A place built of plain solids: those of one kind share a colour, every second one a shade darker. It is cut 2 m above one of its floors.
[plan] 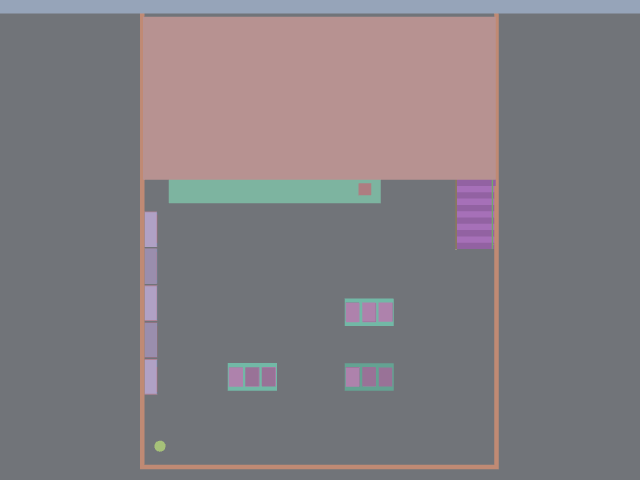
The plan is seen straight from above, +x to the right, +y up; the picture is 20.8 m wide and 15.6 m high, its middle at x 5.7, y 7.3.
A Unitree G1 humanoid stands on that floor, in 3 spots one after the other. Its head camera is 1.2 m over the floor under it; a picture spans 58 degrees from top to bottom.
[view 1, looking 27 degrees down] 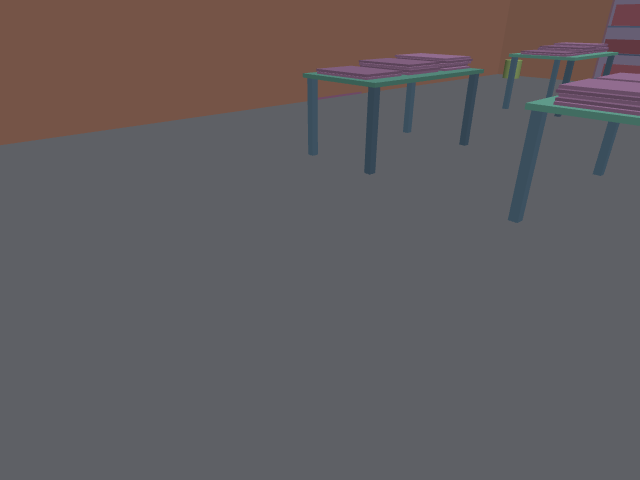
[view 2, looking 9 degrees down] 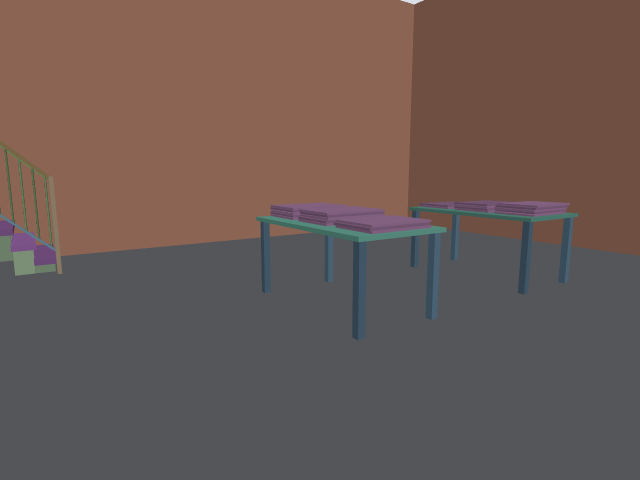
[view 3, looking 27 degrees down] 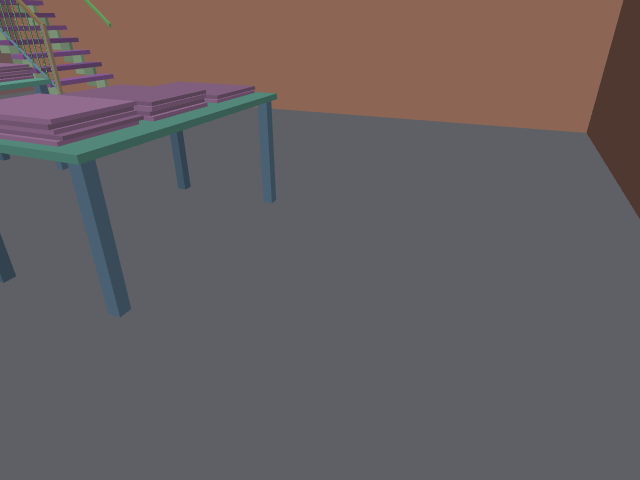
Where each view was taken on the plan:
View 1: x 10.76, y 5.71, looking -131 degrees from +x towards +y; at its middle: ground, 2.64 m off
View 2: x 4.23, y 7.25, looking -34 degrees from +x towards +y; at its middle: ground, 7.67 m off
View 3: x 5.40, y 1.00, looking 22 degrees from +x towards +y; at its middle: ground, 2.64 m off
